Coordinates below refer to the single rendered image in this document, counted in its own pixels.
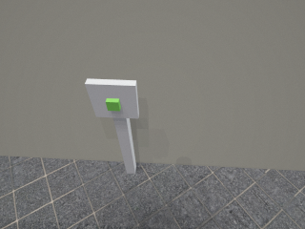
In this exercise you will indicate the button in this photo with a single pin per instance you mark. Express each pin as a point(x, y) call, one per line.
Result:
point(113, 104)

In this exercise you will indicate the panel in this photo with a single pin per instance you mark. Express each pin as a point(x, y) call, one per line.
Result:
point(126, 91)

